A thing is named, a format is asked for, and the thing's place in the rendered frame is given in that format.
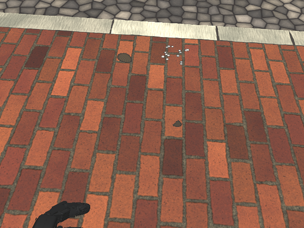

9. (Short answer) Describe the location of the left robot hand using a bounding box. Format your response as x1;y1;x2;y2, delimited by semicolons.
32;200;90;228

